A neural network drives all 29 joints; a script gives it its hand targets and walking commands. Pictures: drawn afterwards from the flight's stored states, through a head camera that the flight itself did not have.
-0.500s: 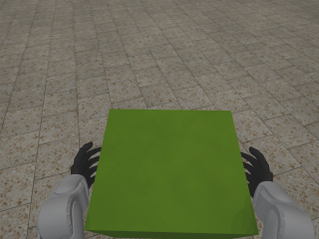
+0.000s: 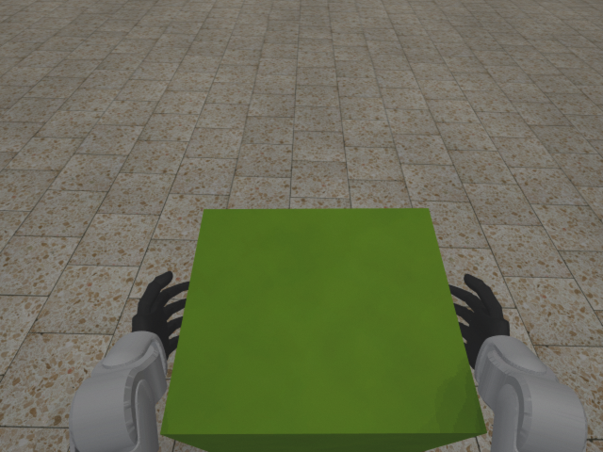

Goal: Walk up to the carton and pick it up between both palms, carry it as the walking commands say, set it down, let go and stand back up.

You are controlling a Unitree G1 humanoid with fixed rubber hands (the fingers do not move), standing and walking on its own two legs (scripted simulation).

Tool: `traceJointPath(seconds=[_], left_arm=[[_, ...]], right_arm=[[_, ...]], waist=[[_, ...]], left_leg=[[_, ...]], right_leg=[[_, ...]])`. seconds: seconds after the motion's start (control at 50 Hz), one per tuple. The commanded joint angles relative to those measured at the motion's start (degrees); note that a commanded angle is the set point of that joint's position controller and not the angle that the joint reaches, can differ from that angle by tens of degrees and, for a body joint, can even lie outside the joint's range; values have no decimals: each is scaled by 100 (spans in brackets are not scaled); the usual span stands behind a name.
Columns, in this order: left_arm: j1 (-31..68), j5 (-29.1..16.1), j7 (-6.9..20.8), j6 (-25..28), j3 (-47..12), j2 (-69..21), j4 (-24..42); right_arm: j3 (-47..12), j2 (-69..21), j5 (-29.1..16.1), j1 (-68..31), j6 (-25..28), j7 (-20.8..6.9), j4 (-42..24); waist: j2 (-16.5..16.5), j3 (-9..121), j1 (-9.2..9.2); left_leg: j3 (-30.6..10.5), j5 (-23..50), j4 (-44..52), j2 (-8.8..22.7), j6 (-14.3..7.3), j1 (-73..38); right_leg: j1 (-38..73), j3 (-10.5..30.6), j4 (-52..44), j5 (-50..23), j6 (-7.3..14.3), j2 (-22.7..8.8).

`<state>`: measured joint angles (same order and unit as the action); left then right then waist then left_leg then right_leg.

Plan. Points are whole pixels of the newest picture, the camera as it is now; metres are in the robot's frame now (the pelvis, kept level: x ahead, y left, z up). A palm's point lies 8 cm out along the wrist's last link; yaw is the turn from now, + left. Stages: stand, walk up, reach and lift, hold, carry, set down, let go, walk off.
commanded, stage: carry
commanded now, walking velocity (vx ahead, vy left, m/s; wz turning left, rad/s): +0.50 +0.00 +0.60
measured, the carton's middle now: (316, 337) +0.29 +0.00 +0.01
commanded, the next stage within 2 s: none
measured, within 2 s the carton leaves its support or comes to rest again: neither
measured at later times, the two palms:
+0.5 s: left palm (141, 178) +0.51 +0.28 +0.09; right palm (352, 134) +0.65 -0.07 +0.09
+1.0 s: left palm (69, 111) +0.73 +0.51 +0.07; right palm (238, 69) +0.93 +0.19 +0.09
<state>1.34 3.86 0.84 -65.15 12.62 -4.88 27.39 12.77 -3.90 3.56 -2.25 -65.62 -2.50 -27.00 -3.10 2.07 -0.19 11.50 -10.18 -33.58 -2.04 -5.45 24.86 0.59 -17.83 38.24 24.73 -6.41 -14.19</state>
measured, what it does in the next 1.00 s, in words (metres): walks ahead, turning left: right foot, then left foot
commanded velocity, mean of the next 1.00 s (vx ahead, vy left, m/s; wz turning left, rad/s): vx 0.50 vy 0.00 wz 0.60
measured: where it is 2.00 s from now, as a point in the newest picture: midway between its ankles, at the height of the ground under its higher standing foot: (142, 240)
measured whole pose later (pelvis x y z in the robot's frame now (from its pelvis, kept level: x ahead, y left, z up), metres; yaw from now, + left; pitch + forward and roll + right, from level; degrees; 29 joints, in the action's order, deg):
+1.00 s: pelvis +0.62 +0.22 +0.03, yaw +35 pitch +4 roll -1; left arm 3.2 3.4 1.5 -64.4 13.5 -3.3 21.0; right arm 12.8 -5.4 3.5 -2.0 -65.1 0.1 -23.7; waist -0.8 -0.7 3.3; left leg 3.6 -11.1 -20.6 -3.6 -6.0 13.8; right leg -25.4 -2.1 55.4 27.6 -5.4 -6.2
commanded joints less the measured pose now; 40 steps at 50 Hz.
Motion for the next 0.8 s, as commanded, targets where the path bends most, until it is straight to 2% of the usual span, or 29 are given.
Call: traceJointPath(seconds=[0.0,0.02,0.04,0.06,0.1,0.12,0.14,0.16,0.2,0.24,0.3,0.32,0.34,0.36,0.38,0.4,0.44,0.46,0.48,0.54,0.56,0.6,0.62,0.68,0.7,0.72,0.74,0.76,0.78], left_arm=[[2781,-2190,1226,-149,-4960,-4201,676],[2530,-2154,1214,-97,-4826,-4293,415],[2470,-2176,1214,-13,-4799,-4423,486],[2511,-2212,1195,30,-4765,-4732,282],[2263,-2128,1114,135,-4626,-4715,175],[2316,-2011,1085,244,-4648,-4558,355],[2243,-2021,1044,254,-4646,-4605,341],[2563,-2062,1002,327,-4820,-4643,664],[2370,-2050,927,299,-4836,-4479,888],[2508,-2002,938,251,-4882,-4202,941],[2325,-1995,1003,116,-4786,-4094,501],[2022,-1956,1045,40,-4726,-4013,200],[2097,-1884,1052,32,-4606,-3877,195],[2069,-1944,1117,-43,-4540,-3834,-5],[2113,-1802,1065,-20,-4430,-3793,49],[2152,-1886,1086,39,-4480,-3913,167],[2491,-2117,1117,29,-4716,-4207,224],[2839,-2275,1147,4,-4743,-4365,298],[2916,-2364,1133,38,-4768,-4320,531],[3078,-2468,1211,20,-4682,-4056,522],[2709,-2476,1248,-22,-4725,-4284,57],[2853,-2553,1293,-20,-4666,-4190,323],[2891,-2568,1288,23,-4680,-4038,659],[3061,-2512,1210,3,-4727,-4036,887],[2920,-2531,1255,-17,-4736,-4123,688],[3007,-2521,1228,-56,-4800,-4171,696],[2841,-2386,1204,-133,-4699,-4041,616],[2793,-2297,1188,-136,-4744,-3842,658],[3034,-2265,1213,-157,-4834,-3847,783]], right_arm=[[-4935,-4089,-1984,-2128,-71,-968,-372],[-4940,-4012,-2021,-2257,-50,-954,-552],[-5045,-4224,-2197,-2484,3,-1032,-716],[-5164,-4394,-2390,-3066,71,-1049,-1085],[-5175,-4326,-2463,-3007,119,-1050,-1078],[-5282,-4244,-2481,-3067,179,-1095,-1265],[-5176,-4400,-2517,-2921,171,-1077,-1107],[-5227,-4351,-2569,-3084,214,-1120,-1372],[-5132,-4306,-2455,-2587,181,-1092,-1162],[-5053,-4017,-2267,-2253,107,-1074,-841],[-4818,-3883,-1988,-2022,-13,-1017,-654],[-4817,-3719,-1932,-2023,-17,-1003,-689],[-4834,-3725,-1929,-2310,-27,-993,-694],[-4855,-3737,-1918,-2427,-85,-1001,-851],[-4997,-3750,-1895,-2438,-155,-1047,-610],[-5037,-3808,-2053,-2537,-113,-1072,-685],[-4795,-3879,-2109,-2700,-59,-1075,-405],[-4645,-4112,-2114,-2830,-75,-1090,-261],[-4735,-4253,-2156,-2748,-61,-1084,-219],[-4756,-4327,-2049,-2813,-83,-1005,-133],[-4691,-4070,-1979,-2794,-29,-981,-391],[-4726,-4280,-1961,-2744,-13,-875,-438],[-4751,-4273,-1973,-2462,-4,-897,-401],[-4759,-4277,-1927,-2342,-46,-889,-398],[-4911,-4141,-2096,-3056,17,-863,-916],[-4882,-4131,-2078,-2875,-13,-861,-818],[-4787,-4327,-2038,-2454,-96,-864,-384],[-4769,-4210,-2057,-2385,-85,-856,-423],[-4748,-4002,-1971,-2359,-99,-891,-306]], waist=[[1435,1675,173],[779,1590,158],[514,1705,125],[608,1580,128],[691,1669,169],[554,1656,173],[894,1649,153],[872,1797,135],[1051,1487,136],[1038,1397,158],[938,1576,30],[985,1623,18],[244,1893,-225],[-1247,2178,-99],[-1228,2038,-9],[-1090,2403,-51],[118,1741,-122],[196,1532,-114],[-285,1175,-100],[-671,587,-96],[-583,882,-78],[-691,935,-35],[-1062,850,-36],[-772,1200,-77],[-938,968,-54],[-619,1226,-6],[-630,1619,116],[-541,2191,308],[1060,2130,332]], left_leg=[[-4502,4225,1296,2196,-1490,-4172],[-3723,3938,1327,1992,-1130,-3866],[-3127,3590,1313,1703,-845,-3769],[-2852,3504,1515,1565,-680,-3419],[-2799,3510,1741,1501,-709,-3628],[-2704,3685,1815,1501,-686,-3501],[-2481,3739,1765,1345,-586,-3594],[-2348,3665,1747,1192,-511,-3695],[-1891,3731,1810,1034,-343,-3275],[-1949,3710,1680,1143,-244,-3094],[-1327,4729,595,642,85,-2694],[-1032,4212,84,437,270,-2150],[-874,2942,-1281,145,410,-979],[-849,-1153,-2501,-290,421,362],[-1367,-1703,-3648,-83,251,991],[-1669,-1534,-3911,188,238,1185],[-1541,-1440,-3319,679,397,1156],[-1429,-1479,-2788,836,475,922],[-1235,-1148,-2441,781,521,884],[-793,-640,-1537,712,550,535],[-845,-497,-965,813,483,401],[-421,81,-722,572,333,280],[-182,189,-498,401,384,284],[14,242,70,201,238,-157],[103,301,210,69,236,-25],[213,187,391,-153,121,-359],[245,436,713,-260,-10,-1047],[-80,260,1191,-220,-174,-2102],[-2541,434,1178,1139,-841,-3129]], right_leg=[[-4101,1596,4290,1070,194,977],[-4021,1821,3694,664,270,715],[-3822,2035,2914,316,324,556],[-3573,1931,2096,262,269,567],[-3556,1679,1316,87,224,765],[-3445,1522,1338,-139,200,845],[-3448,1425,945,-302,183,935],[-3380,1391,721,-483,128,990],[-3054,1103,-30,-1392,104,1065],[-2725,972,-195,-1713,75,1117],[-1336,729,-1351,-1872,277,1423],[-602,502,-1732,-2399,266,1319],[772,1498,-2022,-1782,430,381],[1814,3634,-2416,-1904,835,-1275],[1858,4521,-2369,-2460,1279,-1713],[2026,4178,-1919,-3066,1750,-1607],[1095,2973,-2235,-2763,1480,-1493],[636,2286,-2460,-2192,1266,-1373],[311,1788,-2620,-2014,1014,-1072],[-457,1245,-3227,-1463,1171,-1057],[-210,731,-2945,-1914,1037,-942],[49,189,-2697,-2819,884,-735],[118,10,-2611,-2889,809,-544],[461,-76,-2179,-3883,810,-561],[644,-151,-1896,-4813,755,-489],[805,-247,-1216,-5406,695,-553],[886,-443,-296,-5430,512,-392],[456,-474,1088,-4833,312,-96],[-1541,-201,2686,-3238,-44,422]])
